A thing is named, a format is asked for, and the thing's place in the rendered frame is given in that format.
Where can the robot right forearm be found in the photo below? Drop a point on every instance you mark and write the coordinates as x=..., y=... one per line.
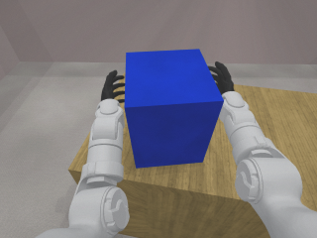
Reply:
x=244, y=132

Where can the pedestal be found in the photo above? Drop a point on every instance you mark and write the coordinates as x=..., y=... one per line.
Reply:
x=199, y=200

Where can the right robot upper arm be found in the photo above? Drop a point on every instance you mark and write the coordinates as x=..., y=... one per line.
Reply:
x=272, y=186

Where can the carton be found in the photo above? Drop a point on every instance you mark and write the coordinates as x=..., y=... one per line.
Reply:
x=172, y=104

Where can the robot left hand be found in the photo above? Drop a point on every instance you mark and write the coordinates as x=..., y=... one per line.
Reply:
x=109, y=87

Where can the robot right hand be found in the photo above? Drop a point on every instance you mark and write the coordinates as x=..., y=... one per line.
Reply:
x=223, y=78

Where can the robot left forearm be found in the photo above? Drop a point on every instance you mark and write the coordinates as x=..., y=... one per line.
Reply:
x=104, y=158

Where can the left robot upper arm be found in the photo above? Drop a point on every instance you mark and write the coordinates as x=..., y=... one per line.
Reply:
x=99, y=212

